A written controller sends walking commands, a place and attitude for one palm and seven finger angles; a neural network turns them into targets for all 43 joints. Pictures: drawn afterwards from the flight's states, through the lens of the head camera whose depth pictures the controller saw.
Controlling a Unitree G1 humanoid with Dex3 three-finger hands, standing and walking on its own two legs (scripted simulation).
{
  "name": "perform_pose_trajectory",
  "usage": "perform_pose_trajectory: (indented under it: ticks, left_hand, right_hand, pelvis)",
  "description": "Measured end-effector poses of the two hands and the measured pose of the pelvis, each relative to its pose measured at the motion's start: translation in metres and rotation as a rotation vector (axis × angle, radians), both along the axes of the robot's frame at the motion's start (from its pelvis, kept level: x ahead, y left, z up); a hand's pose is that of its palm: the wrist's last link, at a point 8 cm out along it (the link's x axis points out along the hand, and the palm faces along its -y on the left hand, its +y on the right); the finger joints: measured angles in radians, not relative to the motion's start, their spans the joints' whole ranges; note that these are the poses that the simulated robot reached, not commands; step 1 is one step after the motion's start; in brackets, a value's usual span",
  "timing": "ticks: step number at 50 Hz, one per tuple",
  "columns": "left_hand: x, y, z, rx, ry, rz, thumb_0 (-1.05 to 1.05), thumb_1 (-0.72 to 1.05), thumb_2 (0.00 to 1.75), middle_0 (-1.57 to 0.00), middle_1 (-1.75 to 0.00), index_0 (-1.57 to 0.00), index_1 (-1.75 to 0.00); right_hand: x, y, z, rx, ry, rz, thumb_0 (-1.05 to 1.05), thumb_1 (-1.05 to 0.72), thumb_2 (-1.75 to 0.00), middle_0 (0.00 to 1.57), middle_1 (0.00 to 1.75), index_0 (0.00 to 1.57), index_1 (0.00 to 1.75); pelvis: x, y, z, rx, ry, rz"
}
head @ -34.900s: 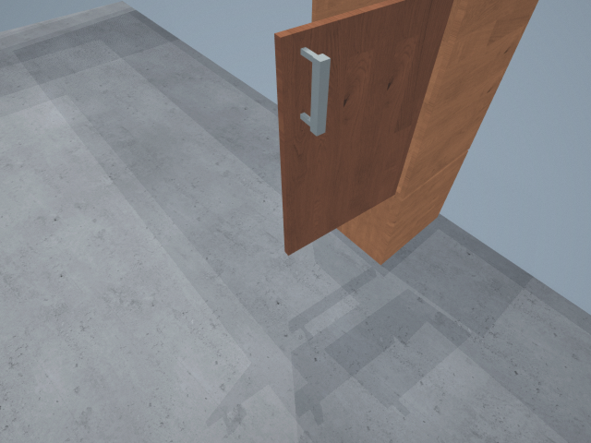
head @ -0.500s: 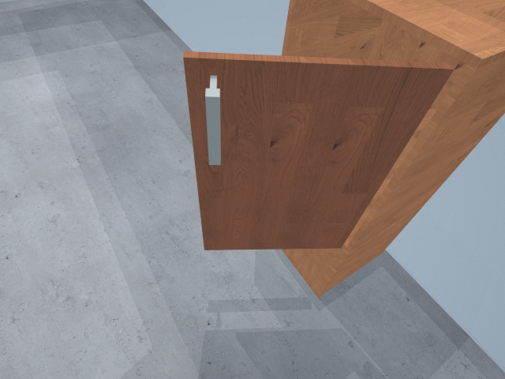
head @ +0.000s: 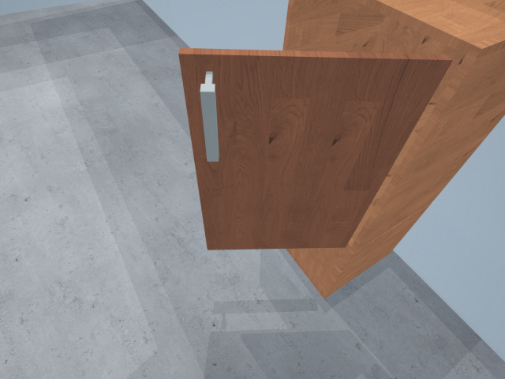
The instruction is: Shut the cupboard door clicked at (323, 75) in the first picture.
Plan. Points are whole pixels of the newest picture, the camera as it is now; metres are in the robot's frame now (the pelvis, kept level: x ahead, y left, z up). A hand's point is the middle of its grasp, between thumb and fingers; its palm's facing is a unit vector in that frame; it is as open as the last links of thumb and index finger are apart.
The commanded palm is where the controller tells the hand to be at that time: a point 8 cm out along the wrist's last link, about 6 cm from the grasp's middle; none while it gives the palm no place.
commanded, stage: look again from close up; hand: left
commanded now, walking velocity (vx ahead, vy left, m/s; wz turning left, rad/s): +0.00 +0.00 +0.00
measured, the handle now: (211, 118) +0.48 +0.09 +0.16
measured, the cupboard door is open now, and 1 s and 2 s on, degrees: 60 60 60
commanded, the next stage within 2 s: shuffle to correct the standing spot in 0.44 s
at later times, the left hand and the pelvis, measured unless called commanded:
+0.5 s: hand out of the picture +0.01 +0.26 -0.15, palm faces -0.02 -0.94 -0.34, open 7.4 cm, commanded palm none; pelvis -0.04 +0.02 +0.00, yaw -1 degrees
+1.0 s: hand out of the picture -0.14 +0.12 -0.18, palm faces +0.09 -0.99 -0.13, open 7.4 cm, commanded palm none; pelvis -0.05 -0.03 +0.00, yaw +2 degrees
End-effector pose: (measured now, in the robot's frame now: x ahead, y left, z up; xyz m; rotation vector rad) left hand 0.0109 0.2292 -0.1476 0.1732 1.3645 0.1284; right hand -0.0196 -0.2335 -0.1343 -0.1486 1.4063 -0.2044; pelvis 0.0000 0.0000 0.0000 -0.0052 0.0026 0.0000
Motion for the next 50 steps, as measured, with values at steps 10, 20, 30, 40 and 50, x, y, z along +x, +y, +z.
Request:
perform_pose_trajectory:
  ticks: [10,20,30,40,50]
  left_hand:
    - [0.033,0.053,0.015,0.11,-0.174,-0.027,0.01,0.91,0.9,-0.2,-0.3,-0.2,-0.3]
    - [0.023,0.078,0.035,0.156,-0.241,-0.058,0.0,0.91,0.9,-0.2,-0.3,-0.2,-0.3]
    - [-0.035,0.066,0.024,0.118,-0.103,-0.05,0.01,0.91,0.9,-0.2,-0.3,-0.2,-0.3]
    - [-0.107,0.004,0.005,0.005,0.084,0.021,0.0,0.91,0.9,-0.2,-0.3,-0.2,-0.3]
    - [-0.152,-0.059,-0.002,-0.078,0.191,0.127,0.0,0.91,0.9,-0.2,-0.3,-0.2,-0.3]
  right_hand:
    - [0.098,0.003,0.01,-0.031,-0.324,0.084,0.0,-0.91,-0.9,0.2,0.3,0.21,0.3]
    - [0.117,-0.019,0.04,-0.091,-0.436,0.15,0.0,-0.9,-0.9,0.2,0.3,0.21,0.3]
    - [0.047,-0.037,0.03,-0.109,-0.261,0.111,0.0,-0.9,-0.9,0.2,0.3,0.21,0.3]
    - [-0.038,-0.012,0.003,-0.006,-0.016,0.031,0.0,-0.91,-0.9,0.2,0.3,0.2,0.3]
    - [-0.057,-0.009,-0.008,0.032,0.047,-0.007,0.0,-0.9,-0.9,0.2,0.3,0.21,0.3]
  pelvis:
    - [-0.011,0.015,-0.006,-0.009,-0.032,-0.015]
    - [-0.036,0.019,0.0,-0.005,-0.048,-0.014]
    - [-0.051,0.013,0.005,-0.007,-0.045,-0.006]
    - [-0.053,-0.004,0.004,-0.009,-0.043,0.022]
    - [-0.047,-0.027,-0.001,-0.023,-0.037,0.034]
